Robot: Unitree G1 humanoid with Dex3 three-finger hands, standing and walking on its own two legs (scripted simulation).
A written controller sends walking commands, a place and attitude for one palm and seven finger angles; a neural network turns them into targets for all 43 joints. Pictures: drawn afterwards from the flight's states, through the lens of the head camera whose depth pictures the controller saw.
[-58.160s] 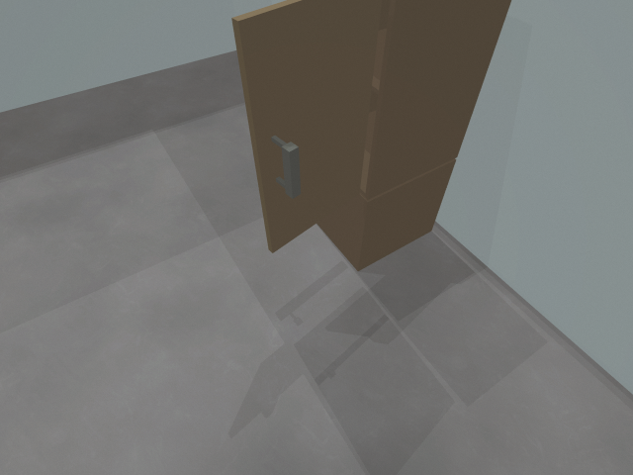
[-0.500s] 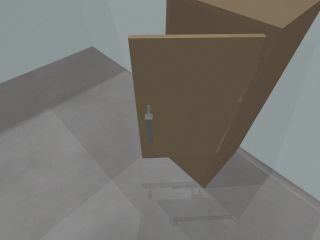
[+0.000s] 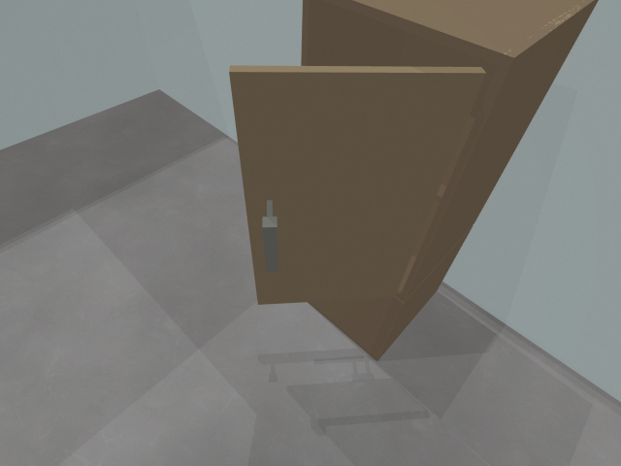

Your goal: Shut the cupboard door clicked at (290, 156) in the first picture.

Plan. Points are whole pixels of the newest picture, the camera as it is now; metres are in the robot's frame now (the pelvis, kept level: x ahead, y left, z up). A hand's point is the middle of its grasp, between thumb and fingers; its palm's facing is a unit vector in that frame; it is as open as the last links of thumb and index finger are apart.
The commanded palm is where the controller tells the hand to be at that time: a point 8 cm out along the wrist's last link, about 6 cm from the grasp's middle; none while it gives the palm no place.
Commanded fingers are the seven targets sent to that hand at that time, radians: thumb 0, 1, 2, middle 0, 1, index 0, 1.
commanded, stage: look again from close up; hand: left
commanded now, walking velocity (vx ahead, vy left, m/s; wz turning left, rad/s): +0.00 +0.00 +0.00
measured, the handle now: (271, 236) +0.50 +0.10 -0.06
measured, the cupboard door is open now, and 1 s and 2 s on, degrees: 48 48 48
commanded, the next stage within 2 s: shuffle to correct the standing spot in 0.58 s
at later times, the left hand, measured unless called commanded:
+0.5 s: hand out of the picture +0.04 +0.20 -0.18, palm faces +0.01 -0.97 -0.25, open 7.4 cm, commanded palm none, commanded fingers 0.00 0.90 0.90 -0.20 -0.30 -0.20 -0.30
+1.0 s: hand out of the picture +0.04 +0.17 -0.19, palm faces +0.03 -0.98 -0.21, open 7.4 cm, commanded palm none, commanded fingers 0.00 0.90 0.90 -0.20 -0.30 -0.20 -0.30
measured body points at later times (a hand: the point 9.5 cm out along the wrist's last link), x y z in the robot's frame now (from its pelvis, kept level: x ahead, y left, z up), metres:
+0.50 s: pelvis +0.02 +0.01 -0.01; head +0.03 +0.00 +0.44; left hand +0.04 +0.25 -0.16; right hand +0.06 -0.22 -0.17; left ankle +0.03 +0.10 -0.74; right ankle -0.02 -0.12 -0.74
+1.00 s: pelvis +0.04 -0.02 -0.01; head +0.06 -0.01 +0.44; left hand +0.04 +0.22 -0.17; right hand +0.07 -0.25 -0.17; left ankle +0.03 +0.10 -0.74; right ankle -0.02 -0.12 -0.74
